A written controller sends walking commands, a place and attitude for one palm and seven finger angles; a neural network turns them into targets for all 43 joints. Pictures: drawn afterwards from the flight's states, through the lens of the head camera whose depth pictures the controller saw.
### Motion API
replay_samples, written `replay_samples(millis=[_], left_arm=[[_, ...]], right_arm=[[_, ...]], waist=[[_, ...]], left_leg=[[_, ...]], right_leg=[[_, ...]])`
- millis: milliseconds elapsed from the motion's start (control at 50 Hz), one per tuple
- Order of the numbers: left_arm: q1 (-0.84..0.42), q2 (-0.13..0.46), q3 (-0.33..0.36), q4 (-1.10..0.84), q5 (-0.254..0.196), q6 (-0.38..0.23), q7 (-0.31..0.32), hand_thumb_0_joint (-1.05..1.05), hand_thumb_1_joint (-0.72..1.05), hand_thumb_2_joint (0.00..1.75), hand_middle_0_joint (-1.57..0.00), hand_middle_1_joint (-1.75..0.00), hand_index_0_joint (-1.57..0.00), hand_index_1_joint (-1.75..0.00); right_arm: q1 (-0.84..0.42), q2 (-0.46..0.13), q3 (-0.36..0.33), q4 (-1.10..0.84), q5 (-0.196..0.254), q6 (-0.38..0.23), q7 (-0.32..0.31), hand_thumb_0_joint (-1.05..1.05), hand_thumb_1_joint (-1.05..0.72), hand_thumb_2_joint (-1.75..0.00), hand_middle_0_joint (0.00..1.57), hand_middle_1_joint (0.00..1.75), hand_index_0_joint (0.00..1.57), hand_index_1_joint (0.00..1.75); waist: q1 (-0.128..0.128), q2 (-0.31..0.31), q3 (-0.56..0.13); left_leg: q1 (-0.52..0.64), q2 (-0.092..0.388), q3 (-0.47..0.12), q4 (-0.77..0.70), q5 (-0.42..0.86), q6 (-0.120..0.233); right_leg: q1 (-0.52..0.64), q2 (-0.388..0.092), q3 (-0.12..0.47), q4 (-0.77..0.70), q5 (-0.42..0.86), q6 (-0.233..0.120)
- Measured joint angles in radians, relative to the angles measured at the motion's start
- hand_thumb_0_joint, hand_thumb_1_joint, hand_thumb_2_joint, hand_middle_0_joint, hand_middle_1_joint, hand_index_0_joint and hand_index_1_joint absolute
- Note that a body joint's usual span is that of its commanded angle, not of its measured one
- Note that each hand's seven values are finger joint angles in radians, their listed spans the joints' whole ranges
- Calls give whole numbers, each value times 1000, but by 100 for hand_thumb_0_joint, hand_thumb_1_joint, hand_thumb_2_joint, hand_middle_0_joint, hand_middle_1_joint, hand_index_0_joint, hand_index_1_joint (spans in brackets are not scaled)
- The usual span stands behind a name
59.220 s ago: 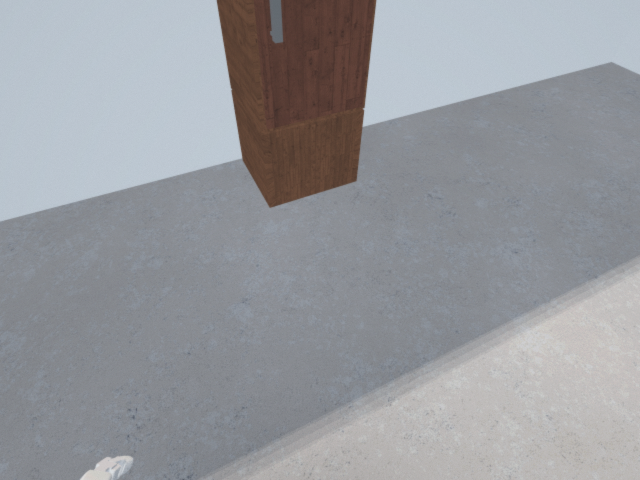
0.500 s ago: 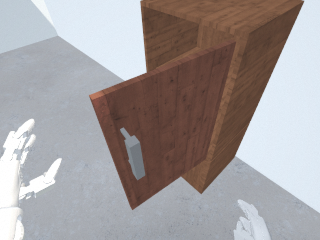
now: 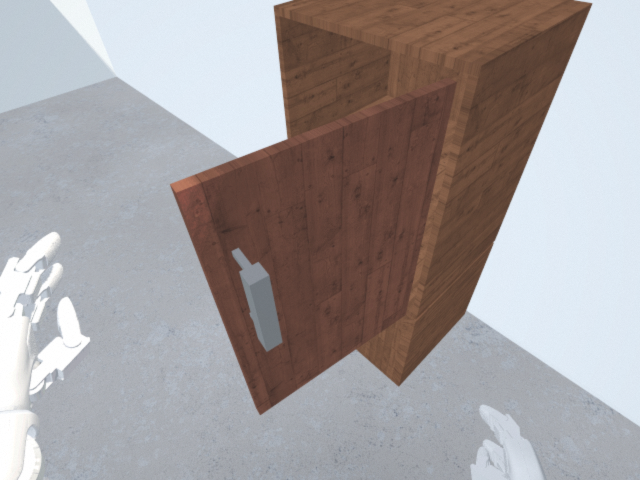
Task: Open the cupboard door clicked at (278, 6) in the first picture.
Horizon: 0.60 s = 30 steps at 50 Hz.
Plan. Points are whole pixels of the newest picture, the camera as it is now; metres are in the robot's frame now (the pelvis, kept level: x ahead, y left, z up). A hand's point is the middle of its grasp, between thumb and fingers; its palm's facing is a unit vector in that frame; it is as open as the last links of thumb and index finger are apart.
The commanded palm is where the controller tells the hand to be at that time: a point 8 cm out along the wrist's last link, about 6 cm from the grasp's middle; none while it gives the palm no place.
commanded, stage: step back with the hand held close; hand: left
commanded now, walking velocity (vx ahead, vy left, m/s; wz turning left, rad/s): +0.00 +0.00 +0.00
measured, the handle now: (255, 299) +0.32 +0.14 +0.05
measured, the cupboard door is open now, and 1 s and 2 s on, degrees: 81 81 81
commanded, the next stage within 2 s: stop stepping back and stand still in 1.18 s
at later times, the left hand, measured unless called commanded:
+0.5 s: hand (44, 370) +0.16 +0.28 +0.15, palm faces +0.33 -0.78 -0.53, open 7.4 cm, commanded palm +0.10 +0.33 +0.17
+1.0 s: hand out of the picture +0.07 +0.29 +0.16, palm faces +0.43 -0.76 -0.48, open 7.4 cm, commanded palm -0.01 +0.34 +0.17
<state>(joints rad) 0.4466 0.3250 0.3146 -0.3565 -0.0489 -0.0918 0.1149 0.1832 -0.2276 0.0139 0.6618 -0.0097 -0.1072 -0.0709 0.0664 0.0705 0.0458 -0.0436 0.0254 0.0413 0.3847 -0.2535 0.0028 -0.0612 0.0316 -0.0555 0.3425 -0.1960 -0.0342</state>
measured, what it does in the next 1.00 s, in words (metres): walks backwards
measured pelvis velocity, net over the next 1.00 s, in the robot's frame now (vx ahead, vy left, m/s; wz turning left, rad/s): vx -0.15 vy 0.04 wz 0.02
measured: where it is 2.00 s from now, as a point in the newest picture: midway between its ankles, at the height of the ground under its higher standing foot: outside the picture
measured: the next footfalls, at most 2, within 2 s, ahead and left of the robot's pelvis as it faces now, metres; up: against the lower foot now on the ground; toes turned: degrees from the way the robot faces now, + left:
right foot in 1.20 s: -0.28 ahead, -0.11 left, -0.01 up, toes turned -4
left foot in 1.38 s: -0.13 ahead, +0.08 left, +0.00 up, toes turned -2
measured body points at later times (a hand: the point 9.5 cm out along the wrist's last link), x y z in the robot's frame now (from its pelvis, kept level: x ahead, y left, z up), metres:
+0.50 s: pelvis -0.05 +0.03 -0.01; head -0.03 +0.03 +0.44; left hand +0.14 +0.32 +0.18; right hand +0.13 -0.22 -0.08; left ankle -0.02 +0.11 -0.75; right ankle +0.00 -0.10 -0.75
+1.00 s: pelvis -0.15 +0.04 -0.03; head -0.12 +0.06 +0.42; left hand +0.04 +0.33 +0.18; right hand +0.01 -0.21 -0.10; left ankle -0.02 +0.11 -0.75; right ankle -0.10 -0.10 -0.70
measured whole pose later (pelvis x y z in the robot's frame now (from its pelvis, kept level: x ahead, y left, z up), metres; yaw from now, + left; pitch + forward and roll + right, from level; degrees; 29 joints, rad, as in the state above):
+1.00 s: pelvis -0.15 +0.04 -0.03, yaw +1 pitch -2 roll -3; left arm 0.50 0.44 0.46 -0.57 0.00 -0.24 0.17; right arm 0.22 -0.20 -0.01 0.59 -0.01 -0.10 -0.08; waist -0.03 0.01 0.09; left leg -0.46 0.02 0.03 0.63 -0.12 0.08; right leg -0.48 0.06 0.01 0.96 -0.39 0.01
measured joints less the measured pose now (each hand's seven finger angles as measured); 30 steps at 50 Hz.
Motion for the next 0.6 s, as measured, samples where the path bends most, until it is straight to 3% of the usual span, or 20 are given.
replay_samples(millis=[120, 240, 400, 500, 600], left_arm=[[-3, 6, 16, 1, -3, -12, -4, 1, 89, 90, -21, -30, -21, -30], [38, 36, 64, -39, 10, -59, -2, 1, 89, 90, -21, -30, -21, -30], [105, 78, 57, -107, 12, -51, 0, 1, 89, 90, -21, -30, -21, -30], [120, 110, 90, -148, 17, -62, 12, 1, 89, 90, -21, -30, -21, -30], [111, 105, 119, -161, 35, -85, 24, 1, 89, 90, -21, -30, -21, -30]], right_arm=[[-1, -2, 0, -2, 6, 1, 2, 1, -90, -89, 20, 30, 20, 30], [-23, -12, -5, -51, 10, 41, 5, 1, -90, -89, 20, 30, 20, 30], [-32, -20, -32, -99, 20, 90, -7, 1, -90, -89, 20, 30, 20, 30], [-18, -7, -30, -120, 21, 98, -9, 1, -90, -89, 20, 30, 20, 30], [4, 2, -20, -136, 19, 81, -6, 1, -90, -89, 20, 30, 20, 30]], waist=[[-5, 5, 0], [-38, -1, -11], [-65, -35, 5], [-68, -67, 7], [-60, -83, 11]], left_leg=[[-13, 3, 0, 7, 4, 1], [-117, 9, 8, 53, 2, 6], [-181, -20, 41, 69, 24, 33], [-217, -35, 50, 100, 33, 48], [-257, -48, 53, 152, 33, 61]], right_leg=[[-7, 3, 0, -7, 10, 0], [-96, 8, 7, -1, 36, 5], [-191, -24, 39, 65, 42, 31], [-235, -40, 47, 111, 46, 42], [-282, -55, 51, 183, 36, 50]])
